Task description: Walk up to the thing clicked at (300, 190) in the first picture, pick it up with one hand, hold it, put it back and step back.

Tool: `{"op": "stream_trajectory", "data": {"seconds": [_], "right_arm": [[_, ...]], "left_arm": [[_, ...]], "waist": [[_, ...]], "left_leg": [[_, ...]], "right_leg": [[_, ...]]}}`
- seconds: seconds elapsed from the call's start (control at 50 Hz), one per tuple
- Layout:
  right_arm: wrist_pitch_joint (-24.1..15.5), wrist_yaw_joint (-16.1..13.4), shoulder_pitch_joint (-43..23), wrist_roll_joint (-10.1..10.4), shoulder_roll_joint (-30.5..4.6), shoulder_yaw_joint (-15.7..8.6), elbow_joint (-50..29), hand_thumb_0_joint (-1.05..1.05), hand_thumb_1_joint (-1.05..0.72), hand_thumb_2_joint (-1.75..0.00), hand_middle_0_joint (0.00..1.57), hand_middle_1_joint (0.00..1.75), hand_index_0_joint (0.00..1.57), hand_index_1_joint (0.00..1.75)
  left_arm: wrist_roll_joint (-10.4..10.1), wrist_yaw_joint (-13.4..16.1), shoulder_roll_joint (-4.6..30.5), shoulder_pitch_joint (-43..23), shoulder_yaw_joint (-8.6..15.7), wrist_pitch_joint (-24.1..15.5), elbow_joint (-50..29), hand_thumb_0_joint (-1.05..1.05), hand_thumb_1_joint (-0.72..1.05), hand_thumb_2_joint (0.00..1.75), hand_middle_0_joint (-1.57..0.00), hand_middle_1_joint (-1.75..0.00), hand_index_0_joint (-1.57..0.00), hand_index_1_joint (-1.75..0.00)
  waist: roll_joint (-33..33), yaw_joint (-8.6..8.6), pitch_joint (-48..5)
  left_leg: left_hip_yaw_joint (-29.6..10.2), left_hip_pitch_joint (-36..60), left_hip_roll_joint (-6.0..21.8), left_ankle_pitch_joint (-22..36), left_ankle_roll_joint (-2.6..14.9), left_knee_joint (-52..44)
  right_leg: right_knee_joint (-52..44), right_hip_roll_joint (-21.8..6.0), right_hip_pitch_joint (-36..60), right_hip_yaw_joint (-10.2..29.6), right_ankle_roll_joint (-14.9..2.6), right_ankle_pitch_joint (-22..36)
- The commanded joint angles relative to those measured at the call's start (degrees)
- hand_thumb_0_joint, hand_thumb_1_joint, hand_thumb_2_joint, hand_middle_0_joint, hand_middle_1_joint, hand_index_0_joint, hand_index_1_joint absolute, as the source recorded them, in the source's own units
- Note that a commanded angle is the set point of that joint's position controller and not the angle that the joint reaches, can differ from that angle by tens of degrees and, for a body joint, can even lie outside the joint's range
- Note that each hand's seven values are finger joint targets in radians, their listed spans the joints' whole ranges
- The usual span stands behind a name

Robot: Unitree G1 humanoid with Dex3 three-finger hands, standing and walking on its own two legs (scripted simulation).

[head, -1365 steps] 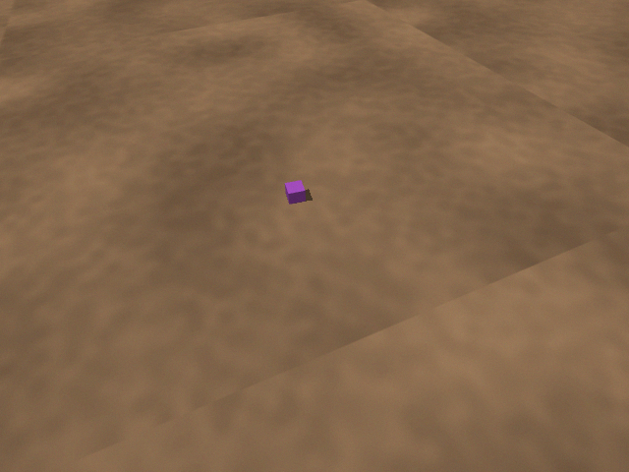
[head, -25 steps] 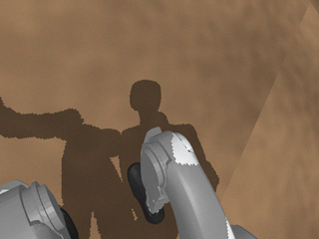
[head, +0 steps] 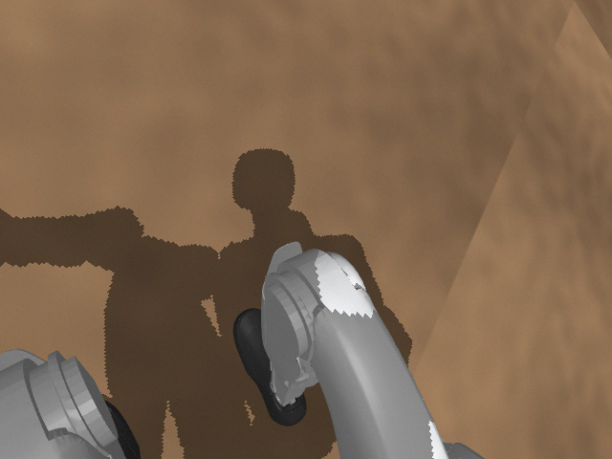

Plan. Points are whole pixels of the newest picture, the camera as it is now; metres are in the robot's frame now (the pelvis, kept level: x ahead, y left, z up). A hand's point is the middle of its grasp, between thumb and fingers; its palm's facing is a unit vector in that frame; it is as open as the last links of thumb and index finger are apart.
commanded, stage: open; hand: left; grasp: from above
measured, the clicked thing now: out of the picture +0.46 +0.32 -0.28
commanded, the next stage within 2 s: withdraw in 0.50 s
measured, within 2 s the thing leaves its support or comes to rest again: neither
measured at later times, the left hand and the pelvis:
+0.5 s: hand out of the picture +0.45 +0.33 -0.24, palm faces -0.37 -0.27 -0.89, open 14.2 cm; pelvis +0.00 +0.00 +0.01, yaw +0 degrees
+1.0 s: hand out of the picture +0.46 +0.34 -0.14, palm faces -0.32 -0.12 -0.94, open 14.2 cm; pelvis +0.01 +0.00 +0.02, yaw +2 degrees
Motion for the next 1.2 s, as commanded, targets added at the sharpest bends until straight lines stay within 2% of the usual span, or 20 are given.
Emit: {"op": "stream_trajectory", "data": {"seconds": [0.0,0.1,0.12,0.28,0.3,0.38,0.56,0.64,0.72,0.76,0.8,0.86,0.88,0.9,0.94,1.02,1.08,1.1,1.14,1.18], "right_arm": [[-0.5,-0.11,12.39,0.34,-19.05,-5.04,1.66,0.0,-0.89,-0.9,0.2,0.3,0.2,0.3],[-0.34,-0.26,13.01,0.55,-19.41,-5.46,1.33,0.0,-0.89,-0.9,0.2,0.3,0.2,0.3],[-0.39,-0.16,12.66,0.69,-18.87,-5.37,0.8,0.0,-0.89,-0.9,0.2,0.3,0.2,0.3],[-0.12,-0.44,13.26,1.1,-19.06,-5.09,0.68,0.0,-0.89,-0.9,0.2,0.3,0.2,0.3],[-0.12,-0.42,13.01,0.99,-18.98,-5.03,0.45,0.0,-0.89,-0.9,0.2,0.3,0.2,0.3],[0.28,-1.01,13.51,0.87,-19.36,-4.68,0.6,0.0,-0.89,-0.9,0.2,0.3,0.2,0.3],[0.68,-1.39,13.05,0.51,-19.4,-4.42,0.39,0.0,-0.88,-0.9,0.2,0.3,0.2,0.3],[0.45,-1.13,12.88,0.41,-19.07,-4.51,-0.07,0.0,-0.91,-0.9,0.2,0.3,0.2,0.3],[0.95,-1.1,12.85,0.9,-18.94,-5.93,-0.26,0.0,-0.91,-0.9,0.2,0.3,0.2,0.3],[1.37,-0.95,11.77,1.46,-17.7,-7.03,-0.37,0.0,-0.91,-0.91,0.2,0.3,0.2,0.3],[2.03,-0.87,10.24,2.22,-16.45,-8.28,-0.98,0.0,-0.91,-0.91,0.2,0.3,0.2,0.3],[4.37,-1.33,9.35,4.37,-15.75,-10.98,-0.77,0.0,-0.91,-0.91,0.2,0.3,0.2,0.3],[5.51,-1.52,9.82,4.93,-15.65,-11.85,-0.63,0.0,-0.91,-0.91,0.2,0.3,0.2,0.3],[6.76,-1.36,10.35,5.49,-14.34,-12.26,0.03,0.0,-0.91,-0.91,0.2,0.3,0.2,0.3],[8.92,-1.88,11.03,6.24,-14.32,-14.01,0.04,0.0,-0.91,-0.91,0.2,0.3,0.2,0.3],[12.06,-3.59,11.93,7.18,-11.97,-14.91,-1.29,0.0,-0.91,-0.91,0.2,0.3,0.2,0.3],[13.1,-5.99,11.92,7.76,-13.07,-16.23,-2.47,0.0,-0.9,-0.9,0.2,0.3,0.2,0.3],[13.4,-6.73,11.78,7.67,-12.61,-16.23,-2.55,0.0,-0.9,-0.9,0.2,0.3,0.2,0.3],[13.67,-8.31,11.25,7.45,-11.86,-15.92,-2.79,0.0,-0.9,-0.9,0.2,0.3,0.2,0.3],[13.95,-9.69,10.34,7.26,-10.57,-15.07,-2.6,0.0,-0.9,-0.9,0.2,0.3,0.2,0.3]], "left_arm": [[-0.96,2.36,12.78,-14.86,-1.34,0.58,-6.37,0.0,-0.47,1.0,-0.21,-0.88,-0.18,-0.91],[-1.5,1.71,13.23,-12.27,-0.35,1.07,-5.54,0.0,-0.57,1.05,-0.14,-0.92,-0.1,-0.96],[-1.78,1.2,11.81,-13.77,-1.42,0.98,-6.24,0.0,-0.58,1.06,-0.14,-0.91,-0.1,-0.95],[-1.98,0.08,11.69,-13.16,-1.61,0.27,-6.27,0.0,-0.61,1.1,-0.09,-0.98,-0.05,-1.02],[-1.88,-0.26,11.0,-14.08,-2.6,0.07,-6.49,0.0,-0.61,1.1,-0.09,-0.97,-0.05,-1.01],[-1.51,0.79,12.16,-14.51,-2.39,-0.85,-7.09,0.0,-0.61,1.08,-0.08,-0.98,-0.05,-1.01],[-0.81,1.99,13.48,-13.79,-2.05,-0.42,-5.57,0.0,-0.59,1.08,-0.08,-0.99,-0.05,-1.02],[-0.81,1.67,12.04,-13.99,-2.74,-0.02,-7.1,0.0,-0.55,1.01,-0.07,-1.02,-0.07,-1.02],[-0.66,0.56,14.7,-11.97,-0.36,-0.24,-14.5,0.0,-0.55,1.01,-0.07,-1.02,-0.07,-1.02],[-0.25,-1.09,14.56,-13.88,-0.57,-0.77,-23.16,0.0,-0.56,1.01,-0.07,-1.01,-0.07,-1.01],[-0.76,-3.52,10.68,-10.71,-2.29,-0.96,-30.01,0.0,-0.57,1.02,-0.08,-1.0,-0.07,-1.02],[-0.94,-7.76,9.7,0.49,-2.54,-0.74,-36.23,0.0,-0.56,1.01,-0.08,-0.99,-0.07,-1.01],[-1.22,-9.18,9.91,0.7,-1.8,-0.68,-39.15,0.0,-0.55,1.01,-0.09,-0.99,-0.08,-1.0],[-0.77,-11.03,6.89,2.3,-3.94,-0.57,-39.59,0.0,-0.56,1.01,-0.08,-0.99,-0.07,-1.0],[-0.21,-14.13,7.0,6.54,-2.07,0.12,-35.69,0.0,-0.56,1.02,-0.07,-0.99,-0.06,-1.0],[-2.54,-22.42,-8.56,4.63,-12.35,-1.19,-36.01,0.0,-0.56,1.03,-0.07,-1.0,-0.06,-1.02],[-4.0,-26.66,-4.97,0.82,-11.34,-3.8,-38.86,0.0,-0.55,1.03,-0.07,-1.02,-0.06,-1.03],[-4.18,-27.55,-5.74,-0.86,-11.95,-4.94,-39.52,0.0,-0.54,1.03,-0.07,-1.02,-0.06,-1.03],[-3.71,-27.72,-5.56,-5.75,-12.47,-7.63,-40.0,0.0,-0.54,1.03,-0.07,-1.03,-0.06,-1.04],[-2.14,-26.06,-2.51,-8.29,-11.69,-10.05,-39.25,0.0,-0.54,1.04,-0.07,-1.03,-0.06,-1.04]], "waist": [[31.52,-3.17,-37.06],[30.94,-2.63,-36.81],[30.43,-3.26,-35.71],[30.86,-3.19,-35.98],[30.36,-3.86,-35.59],[30.83,-3.52,-37.89],[32.03,-3.32,-36.64],[32.61,-3.62,-36.44],[37.06,-0.62,-41.72],[40.71,1.0,-46.85],[43.17,3.04,-52.42],[42.26,8.05,-56.35],[41.93,8.93,-57.38],[41.12,9.85,-56.78],[33.72,10.12,-52.04],[20.13,5.78,-43.12],[14.54,6.37,-40.21],[14.35,5.82,-40.66],[13.11,4.65,-40.19],[13.46,6.11,-42.42]], "left_leg": [[6.5,27.22,0.91,13.0,0.67,-14.33],[6.06,27.28,0.92,12.31,0.57,-15.95],[5.99,26.61,0.94,11.88,0.73,-15.62],[4.88,28.14,1.03,12.37,0.31,-17.01],[5.14,27.91,1.02,11.65,0.48,-16.3],[5.97,27.85,0.85,13.54,0.57,-16.09],[5.92,28.11,1.01,12.29,0.25,-16.97],[5.5,29.39,1.12,13.37,0.12,-16.82],[5.45,33.19,1.02,14.61,-0.45,-18.63],[6.09,35.72,0.9,16.45,-0.51,-18.03],[6.78,38.49,0.6,19.0,-0.82,-18.7],[8.81,37.53,-0.03,20.17,-0.41,-19.64],[9.5,35.73,-0.31,19.77,-0.18,-20.12],[10.25,33.68,-0.57,18.94,0.1,-20.46],[10.58,28.8,-0.85,15.83,0.95,-21.32],[10.0,23.12,-1.73,9.08,2.35,-23.35],[9.39,21.84,-2.32,4.77,2.55,-24.42],[9.34,22.84,-2.39,4.39,2.21,-24.47],[9.51,22.57,-2.55,2.94,2.14,-23.41],[10.36,22.56,-2.66,2.81,2.11,-22.58]], "right_leg": [[-11.09,2.48,22.52,-5.27,-3.58,13.55],[-11.57,2.61,22.59,-5.56,-3.85,12.43],[-11.5,2.48,21.95,-5.41,-3.74,12.3],[-11.14,2.28,21.02,-5.95,-3.9,12.21],[-11.29,2.36,20.77,-5.81,-3.8,11.78],[-12.19,2.66,24.02,-5.55,-3.72,13.68],[-12.52,2.84,23.66,-5.64,-3.93,12.67],[-11.69,2.53,22.44,-5.83,-3.89,13.53],[-11.43,2.25,23.07,-5.8,-4.33,13.68],[-10.89,1.94,23.04,-5.21,-4.57,14.91],[-10.73,1.89,24.23,-4.67,-4.85,16.54],[-11.91,2.24,25.07,-2.8,-5.04,17.26],[-12.17,2.01,25.1,-2.21,-5.05,17.24],[-12.52,2.09,25.34,-1.46,-5.06,16.77],[-13.72,1.93,23.38,-0.82,-4.94,14.07],[-18.52,1.67,22.91,-0.47,-4.73,7.93],[-20.46,1.05,21.92,0.53,-4.73,2.36],[-20.67,0.85,21.71,0.67,-4.72,1.64],[-21.14,0.82,21.15,1.01,-4.63,-0.27],[-20.79,0.93,22.02,1.9,-4.41,-0.8]]}}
